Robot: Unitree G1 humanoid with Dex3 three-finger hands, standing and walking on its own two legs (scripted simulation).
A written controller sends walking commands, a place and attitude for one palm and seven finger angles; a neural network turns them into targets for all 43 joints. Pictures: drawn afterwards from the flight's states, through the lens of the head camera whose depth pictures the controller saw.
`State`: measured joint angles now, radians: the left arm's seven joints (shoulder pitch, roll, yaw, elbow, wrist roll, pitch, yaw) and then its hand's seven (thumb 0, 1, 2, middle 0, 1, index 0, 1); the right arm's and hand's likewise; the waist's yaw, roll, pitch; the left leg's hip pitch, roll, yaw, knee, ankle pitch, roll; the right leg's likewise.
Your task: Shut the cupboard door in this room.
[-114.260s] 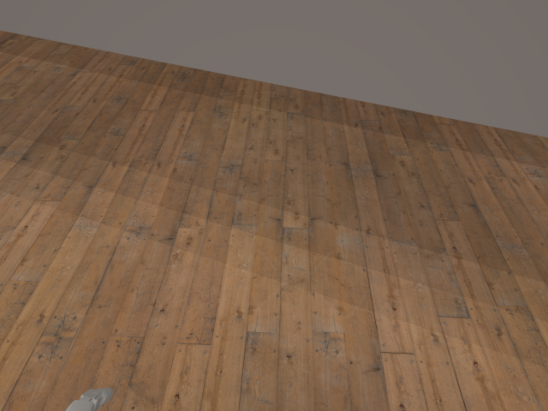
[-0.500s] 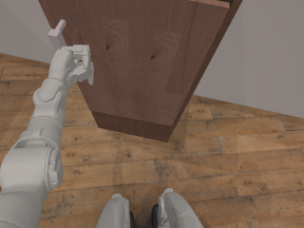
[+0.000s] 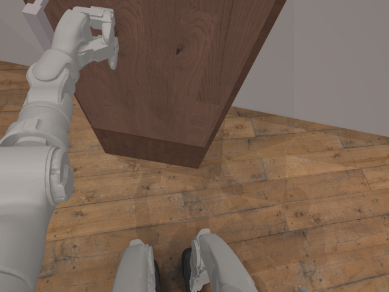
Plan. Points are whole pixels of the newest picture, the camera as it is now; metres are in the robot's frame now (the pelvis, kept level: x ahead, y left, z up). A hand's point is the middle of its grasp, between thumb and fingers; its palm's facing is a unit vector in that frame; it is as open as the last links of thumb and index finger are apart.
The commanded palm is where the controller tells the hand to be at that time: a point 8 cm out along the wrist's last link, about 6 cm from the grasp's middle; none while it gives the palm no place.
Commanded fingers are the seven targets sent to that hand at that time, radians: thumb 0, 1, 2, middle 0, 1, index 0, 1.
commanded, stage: push the door shut along its arc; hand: left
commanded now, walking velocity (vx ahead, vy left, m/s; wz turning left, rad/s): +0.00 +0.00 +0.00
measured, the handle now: (54, 37) +0.60 +0.19 +0.08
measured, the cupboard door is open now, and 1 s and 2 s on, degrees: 0 0 0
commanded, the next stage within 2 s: pull the fist back off the door in 0.24 s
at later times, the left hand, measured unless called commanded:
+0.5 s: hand (108, 45) +0.56 +0.10 +0.09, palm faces -0.10 -0.99 +0.08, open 2.7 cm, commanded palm +0.58 +0.10 +0.08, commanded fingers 0.00 0.90 0.90 -1.30 -1.50 -1.30 -1.50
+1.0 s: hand (121, 53) +0.55 +0.08 +0.09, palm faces -0.01 -1.00 -0.02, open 2.6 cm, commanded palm +0.51 +0.11 +0.08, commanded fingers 0.00 0.90 0.90 -1.30 -1.50 -1.30 -1.50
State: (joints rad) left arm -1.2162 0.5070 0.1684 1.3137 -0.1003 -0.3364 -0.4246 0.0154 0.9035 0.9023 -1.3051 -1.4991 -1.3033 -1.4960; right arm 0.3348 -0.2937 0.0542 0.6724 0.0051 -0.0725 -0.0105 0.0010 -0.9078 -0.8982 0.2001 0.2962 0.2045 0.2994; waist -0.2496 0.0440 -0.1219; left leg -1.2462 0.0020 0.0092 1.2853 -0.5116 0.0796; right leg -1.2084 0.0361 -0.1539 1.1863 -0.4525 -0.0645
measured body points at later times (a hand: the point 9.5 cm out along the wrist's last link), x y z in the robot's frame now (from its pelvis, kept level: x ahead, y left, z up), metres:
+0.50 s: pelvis -0.03 +0.01 -0.03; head +0.14 +0.05 +0.39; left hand +0.56 +0.15 +0.09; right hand -0.05 -0.25 -0.12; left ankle +0.04 +0.07 -0.62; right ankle +0.05 -0.09 -0.62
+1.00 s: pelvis -0.01 +0.00 +0.00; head +0.14 +0.02 +0.42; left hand +0.54 +0.13 +0.09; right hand -0.06 -0.26 -0.10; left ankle +0.04 +0.07 -0.62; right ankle +0.05 -0.09 -0.62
